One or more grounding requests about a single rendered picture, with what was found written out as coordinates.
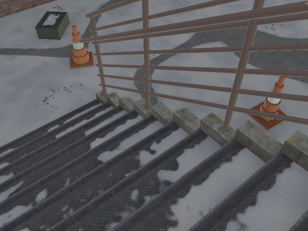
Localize stairs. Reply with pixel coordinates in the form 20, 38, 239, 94
0, 98, 308, 231

